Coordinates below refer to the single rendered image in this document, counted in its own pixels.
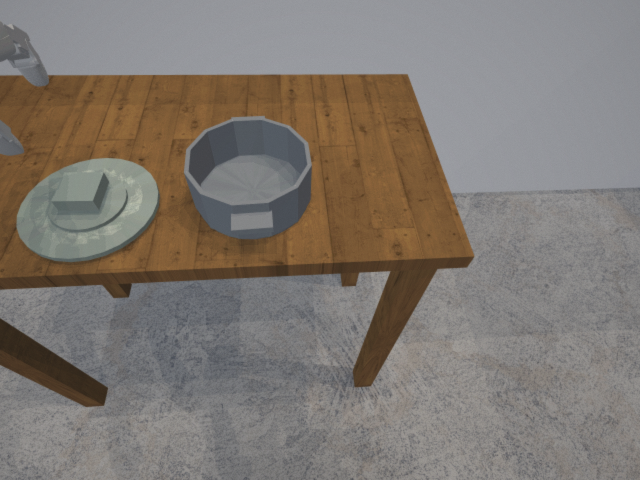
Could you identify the left robot hand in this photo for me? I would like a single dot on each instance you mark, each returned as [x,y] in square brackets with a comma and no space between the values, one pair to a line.
[15,46]

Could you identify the pot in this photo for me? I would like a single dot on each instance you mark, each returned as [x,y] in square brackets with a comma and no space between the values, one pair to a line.
[249,177]

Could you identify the knob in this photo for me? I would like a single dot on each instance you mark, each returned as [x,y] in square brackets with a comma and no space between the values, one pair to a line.
[80,191]

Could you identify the table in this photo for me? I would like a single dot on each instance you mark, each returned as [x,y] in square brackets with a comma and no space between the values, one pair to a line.
[379,198]

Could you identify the lid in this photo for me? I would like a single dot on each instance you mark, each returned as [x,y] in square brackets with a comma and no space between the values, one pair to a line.
[128,207]

